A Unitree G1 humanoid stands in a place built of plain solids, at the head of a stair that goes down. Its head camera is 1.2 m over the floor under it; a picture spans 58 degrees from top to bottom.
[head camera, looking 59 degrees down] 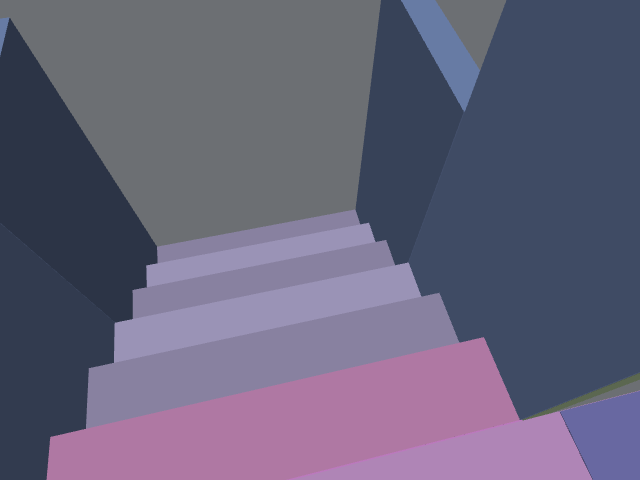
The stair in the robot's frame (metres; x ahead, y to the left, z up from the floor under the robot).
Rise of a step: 0.19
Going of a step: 0.23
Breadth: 1.20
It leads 13 degrees to the left of straight ahead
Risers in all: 6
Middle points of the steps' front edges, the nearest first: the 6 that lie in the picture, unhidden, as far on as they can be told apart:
0.27 0.11 0.00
0.49 0.16 -0.19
0.72 0.21 -0.38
0.94 0.26 -0.57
1.16 0.31 -0.77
1.39 0.36 -0.96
